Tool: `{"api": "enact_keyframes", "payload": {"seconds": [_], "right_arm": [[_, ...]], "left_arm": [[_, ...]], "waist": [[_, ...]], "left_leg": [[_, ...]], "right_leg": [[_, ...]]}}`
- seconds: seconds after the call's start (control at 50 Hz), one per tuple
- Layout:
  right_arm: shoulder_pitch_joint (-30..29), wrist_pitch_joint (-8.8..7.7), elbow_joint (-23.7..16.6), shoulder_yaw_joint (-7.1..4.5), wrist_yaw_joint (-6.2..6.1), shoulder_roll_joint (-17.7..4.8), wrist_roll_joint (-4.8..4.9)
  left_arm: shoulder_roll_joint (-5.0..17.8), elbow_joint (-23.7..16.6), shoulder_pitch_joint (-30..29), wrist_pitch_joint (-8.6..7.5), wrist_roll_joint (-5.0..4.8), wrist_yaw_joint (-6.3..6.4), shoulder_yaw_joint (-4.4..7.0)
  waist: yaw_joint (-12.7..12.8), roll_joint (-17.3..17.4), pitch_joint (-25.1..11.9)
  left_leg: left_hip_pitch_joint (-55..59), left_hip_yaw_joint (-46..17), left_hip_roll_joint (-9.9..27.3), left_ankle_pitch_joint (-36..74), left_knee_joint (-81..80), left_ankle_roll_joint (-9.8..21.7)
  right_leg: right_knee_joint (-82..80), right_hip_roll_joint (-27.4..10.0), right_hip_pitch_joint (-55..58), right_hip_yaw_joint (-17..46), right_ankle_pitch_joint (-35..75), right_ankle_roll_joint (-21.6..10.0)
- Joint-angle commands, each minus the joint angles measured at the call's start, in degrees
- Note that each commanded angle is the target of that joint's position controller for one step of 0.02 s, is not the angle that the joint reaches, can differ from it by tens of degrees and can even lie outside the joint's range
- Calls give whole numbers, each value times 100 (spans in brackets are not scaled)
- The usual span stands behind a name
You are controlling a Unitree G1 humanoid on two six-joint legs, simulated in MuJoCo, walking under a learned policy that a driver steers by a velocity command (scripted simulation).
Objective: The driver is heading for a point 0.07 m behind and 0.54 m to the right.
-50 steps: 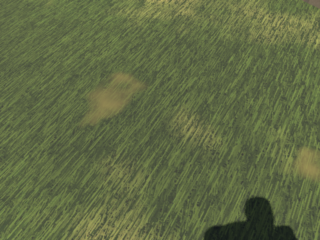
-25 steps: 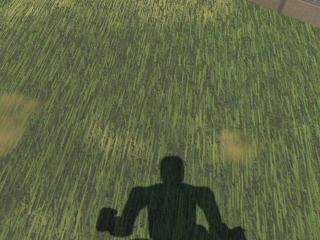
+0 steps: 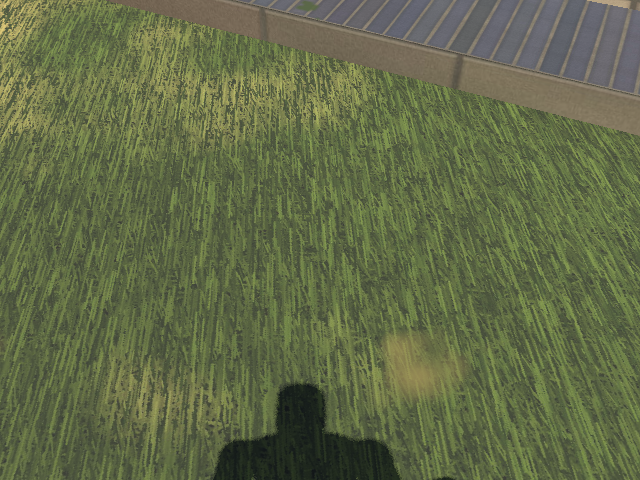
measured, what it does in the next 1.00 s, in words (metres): walks ahead, turning right: left foot, then right foot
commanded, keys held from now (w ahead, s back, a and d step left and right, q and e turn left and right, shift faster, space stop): w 0.12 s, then no key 0.18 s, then e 0.54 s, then w+e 0.16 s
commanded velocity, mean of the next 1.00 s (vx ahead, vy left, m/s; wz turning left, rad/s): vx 0.17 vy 0.00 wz -0.35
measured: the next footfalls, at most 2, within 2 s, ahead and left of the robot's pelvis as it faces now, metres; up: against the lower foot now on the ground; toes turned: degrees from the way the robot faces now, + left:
left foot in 0.06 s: +0.08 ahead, +0.12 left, +0.00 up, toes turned +0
right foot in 0.48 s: +0.28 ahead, -0.06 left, +0.00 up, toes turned -5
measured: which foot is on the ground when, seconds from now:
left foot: up 0.00-0.04, down 0.06-0.48, up 0.50-0.96, down 0.98-1.00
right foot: down 0.00-0.06, up 0.08-0.46, down 0.48-0.98, up 1.00-1.00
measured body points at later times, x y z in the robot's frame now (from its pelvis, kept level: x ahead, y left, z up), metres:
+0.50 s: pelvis +0.16 +0.02 -0.02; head +0.20 +0.01 +0.43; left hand +0.34 +0.23 -0.14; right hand +0.14 -0.24 -0.16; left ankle +0.05 +0.12 -0.73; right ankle +0.24 -0.06 -0.75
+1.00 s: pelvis +0.20 +0.04 -0.01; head +0.22 +0.04 +0.44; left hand +0.37 +0.27 -0.14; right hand +0.22 -0.26 -0.11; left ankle +0.23 +0.13 -0.75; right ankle +0.24 -0.06 -0.73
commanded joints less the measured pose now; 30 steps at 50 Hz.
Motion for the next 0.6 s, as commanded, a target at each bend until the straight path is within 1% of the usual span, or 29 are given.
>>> {"api": "enact_keyframes", "payload": {"seconds": [0.02, 0.04, 0.06, 0.08, 0.1, 0.12, 0.14, 0.16, 0.18, 0.2, 0.22, 0.24, 0.26, 0.28, 0.32, 0.34, 0.36, 0.4, 0.42, 0.44, 0.46, 0.48, 0.5, 0.52, 0.54, 0.56, 0.58, 0.6], "right_arm": [[83, -176, -314, -74, -44, -351, 49], [466, -226, -169, -75, -86, -324, 36], [975, -303, -29, -95, -143, -429, 9], [1615, -384, 46, -143, -208, -837, -87], [1554, -382, 121, -335, -216, -1503, -64], [1305, -383, 123, -328, -197, -1293, 2], [937, -418, 63, -228, -150, -889, 79], [712, -456, 28, -173, -116, -673, 96], [643, -498, 30, -134, -123, -546, 95], [687, -545, 93, -100, -118, -448, 96], [812, -570, 195, -88, -98, -411, 111], [958, -580, 294, -79, -83, -374, 118], [1076, -570, 381, -67, -81, -344, 117], [1143, -546, 446, -56, -91, -329, 118], [1164, -483, 539, -47, -133, -356, 112], [1184, -451, 584, -49, -155, -378, 101], [1224, -421, 636, -53, -178, -397, 91], [1215, -361, 701, -89, -236, -490, 99], [1162, -336, 713, -108, -268, -534, 118], [1087, -310, 719, -128, -299, -577, 147], [1009, -285, 716, -147, -316, -623, 178], [1044, -300, 605, -157, -325, -644, 169], [1359, -287, 334, -64, -311, -181, 139], [1361, -143, 385, -90, -323, -312, 150], [1066, -69, 389, -111, -315, -434, 70], [626, -59, 317, -111, -304, -405, 54], [414, -35, 270, -119, -306, -403, 46], [438, 23, 249, -125, -302, -411, 12]], "left_arm": [[927, -319, -274, -104, -34, 10, 218], [856, -321, -365, -99, -50, 30, 200], [619, -366, -479, -127, -38, 63, 136], [62, -504, -618, -197, -44, 75, -10], [242, -631, -747, -261, -30, 71, 14], [511, -594, -634, -299, 87, 49, 75], [600, -401, -449, -311, 99, -13, 107], [571, -242, -277, -298, 87, -50, 105], [514, -127, -230, -269, 117, -73, 93], [429, -84, -214, -241, 148, -77, 64], [317, -83, -258, -212, 142, -72, 30], [214, -112, -388, -188, 111, -63, -10], [124, -156, -569, -169, 75, -55, -51], [51, -186, -754, -155, 47, -50, -91], [-57, -202, -1062, -130, 4, -49, -165], [-74, -189, -1171, -119, -9, -46, -191], [-55, -178, -1248, -113, -15, -37, -201], [79, -186, -1281, -124, -19, -16, -181], [156, -164, -1181, -141, -16, -9, -157], [234, -94, -928, -176, -2, 1, -122], [319, 38, -486, -237, 41, 18, -74], [684, 125, 2, -291, 102, 54, 29], [1221, 81, 258, -272, 83, 110, 172], [1123, 138, 477, -174, -268, 139, 222], [895, 41, 113, -107, -296, 150, 190], [640, -44, -340, -55, -227, 182, 124], [498, -57, -574, -10, -159, 211, 85], [464, -64, -667, 16, -153, 240, 88]], "waist": [[-263, -460, 217], [-489, -265, 242], [-738, 74, 235], [-942, 1122, 105], [-808, 1379, 696], [-507, 806, 958], [-272, 488, 978], [-145, 436, 867], [-137, 529, 720], [-137, 602, 577], [-125, 617, 434], [-155, 619, 319], [-206, 642, 245], [-261, 681, 206], [-368, 805, 199], [-426, 849, 202], [-473, 874, 202], [-464, 876, 188], [-402, 842, 153], [-266, 744, 64], [-14, 479, -123], [161, -7, -524], [-84, -1213, -1106], [105, -1178, -1732], [22, -579, -1091], [-37, -404, -397], [-173, -252, -45], [-283, -309, 14]], "left_leg": [[1000, 236, -193, 175, -815, 205], [1732, 276, -264, 303, -1284, 267], [2465, -184, 36, -145, -1692, 324], [2830, -1910, 1415, -1762, -2698, 502], [2511, -3836, 2153, -3185, -3561, 935], [2171, -3821, 2162, -3143, -3522, 1137], [2047, -3149, 1776, -2335, -3353, 1029], [2003, -2410, 1426, -1256, -3284, 887], [2023, -1826, 1177, -9, -3209, 843], [2041, -1363, 1028, 1643, -3026, 857], [2088, -994, 946, 3187, -2787, 885], [2170, -692, 882, 4463, -2560, 908], [2248, -487, 834, 5238, -2421, 916], [2296, -344, 774, 5570, -2349, 892], [2313, -82, 672, 5584, -2282, 812], [2300, 27, 663, 5504, -2228, 783], [2303, 85, 693, 5458, -2140, 776], [2338, 81, 853, 5450, -1847, 794], [2357, 53, 931, 5475, -1612, 789], [2325, 64, 949, 5452, -1201, 745], [2138, 197, 826, 5051, -487, 619], [1437, 407, 587, 3618, 566, 400], [64, 705, -232, -885, 2396, 199], [-398, 41, -549, -1918, 3194, 160], [-686, -204, -261, -1654, 3396, 125], [-840, -235, -155, -1279, 3188, 100], [-785, -286, -33, -949, 2847, 43], [-557, -287, 19, -732, 2549, -14]], "right_leg": [[-850, -1407, -879, 1612, -2350, -779], [-526, -1211, -1343, 1514, -2512, -653], [142, -883, -1935, 1278, -2559, -457], [1906, -255, -2365, 399, -2303, -141], [2749, 186, -3458, -115, -1974, -91], [3269, -258, -3456, 248, -1438, -121], [3344, -403, -3219, 170, -1006, -62], [3313, -492, -2931, 18, -734, 54], [3434, -549, -2717, -253, -497, 157], [3530, -579, -2544, -433, -366, 250], [3570, -593, -2419, -587, -309, 327], [3500, -599, -2349, -715, -277, 395], [3319, -587, -2306, -822, -223, 454], [3027, -578, -2227, -907, -123, 495], [2276, -545, -1929, -1042, 118, 506], [1929, -514, -1727, -1101, 201, 476], [1662, -469, -1539, -1152, 248, 431], [1309, -404, -1232, -1172, 199, 278], [1120, -373, -1034, -1154, 136, 171], [823, -320, -683, -1121, 198, 46], [302, -288, -61, -1019, 721, -84], [246, -943, 922, -231, 2314, -320], [756, -2581, 2167, 1631, 5560, -1094], [446, -2917, 2270, 2344, 5132, -1869], [151, -2647, 1726, 2019, 3893, -1770], [-133, -2302, 1028, 1694, 3168, -1549], [-316, -1984, 545, 1424, 2825, -1301], [-410, -1736, 224, 1197, 2567, -1135]]}}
